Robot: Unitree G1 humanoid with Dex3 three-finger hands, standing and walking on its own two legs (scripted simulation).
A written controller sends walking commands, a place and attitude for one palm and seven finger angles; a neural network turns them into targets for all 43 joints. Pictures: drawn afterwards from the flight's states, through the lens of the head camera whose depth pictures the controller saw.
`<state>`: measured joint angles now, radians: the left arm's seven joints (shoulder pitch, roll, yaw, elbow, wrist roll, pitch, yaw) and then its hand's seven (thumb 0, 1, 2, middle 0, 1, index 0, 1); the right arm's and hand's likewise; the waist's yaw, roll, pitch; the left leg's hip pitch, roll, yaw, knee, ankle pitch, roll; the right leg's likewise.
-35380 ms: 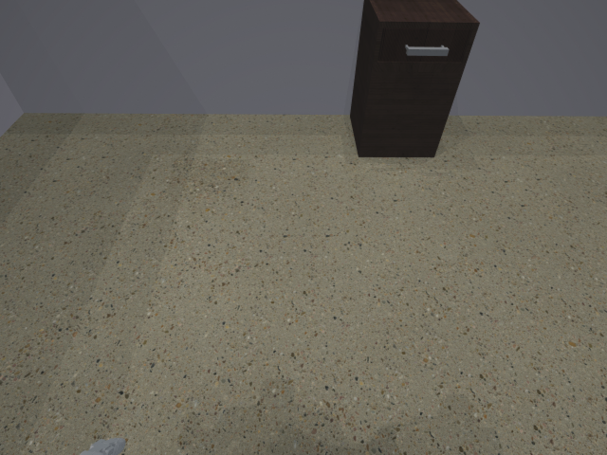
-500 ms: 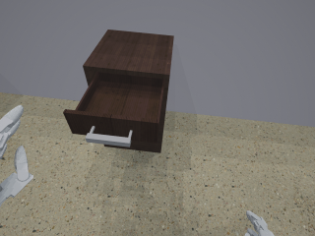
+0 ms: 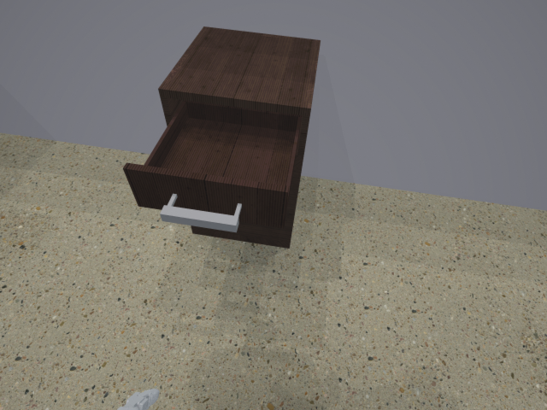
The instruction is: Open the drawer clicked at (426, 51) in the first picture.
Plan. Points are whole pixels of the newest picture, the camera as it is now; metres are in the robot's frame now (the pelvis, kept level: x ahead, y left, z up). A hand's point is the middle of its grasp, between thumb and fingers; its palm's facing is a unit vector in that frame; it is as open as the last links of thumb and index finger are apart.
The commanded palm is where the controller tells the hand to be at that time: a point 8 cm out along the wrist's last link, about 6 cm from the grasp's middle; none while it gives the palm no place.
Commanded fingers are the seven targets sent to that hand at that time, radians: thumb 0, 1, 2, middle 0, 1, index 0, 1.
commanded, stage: let the arm hang, fingers relaxed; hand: left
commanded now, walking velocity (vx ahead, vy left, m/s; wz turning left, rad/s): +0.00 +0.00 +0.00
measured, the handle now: (203, 210) +0.56 +0.18 -0.14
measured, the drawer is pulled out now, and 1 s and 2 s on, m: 0.30 0.30 0.30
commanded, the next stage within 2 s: look to check the result in 0.86 s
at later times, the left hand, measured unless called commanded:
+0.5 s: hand out of the picture -0.02 +0.16 -0.15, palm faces +0.03 -0.98 -0.20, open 7.4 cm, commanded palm none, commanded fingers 0.00 0.90 0.90 -0.20 -0.30 -0.20 -0.30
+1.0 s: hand out of the picture +0.01 +0.14 -0.16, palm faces +0.05 -0.98 -0.17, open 7.4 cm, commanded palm none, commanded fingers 0.00 0.90 0.90 -0.20 -0.30 -0.20 -0.30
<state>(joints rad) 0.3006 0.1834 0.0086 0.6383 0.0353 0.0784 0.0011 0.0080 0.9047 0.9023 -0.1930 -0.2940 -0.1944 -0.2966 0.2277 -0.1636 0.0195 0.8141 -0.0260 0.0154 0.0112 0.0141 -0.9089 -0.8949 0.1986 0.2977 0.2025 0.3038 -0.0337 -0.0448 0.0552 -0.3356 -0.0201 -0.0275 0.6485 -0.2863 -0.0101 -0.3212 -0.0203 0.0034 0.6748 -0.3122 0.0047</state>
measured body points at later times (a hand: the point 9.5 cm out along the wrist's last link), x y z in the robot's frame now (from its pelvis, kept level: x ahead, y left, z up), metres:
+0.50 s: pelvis +0.01 -0.01 +0.02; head +0.03 -0.03 +0.47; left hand -0.02 +0.21 -0.14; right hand -0.01 -0.21 -0.15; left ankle +0.04 +0.12 -0.72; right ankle +0.02 -0.12 -0.72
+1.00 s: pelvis +0.02 -0.02 +0.02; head +0.04 -0.02 +0.47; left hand +0.01 +0.19 -0.14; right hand -0.01 -0.22 -0.15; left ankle +0.04 +0.12 -0.72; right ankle +0.02 -0.12 -0.72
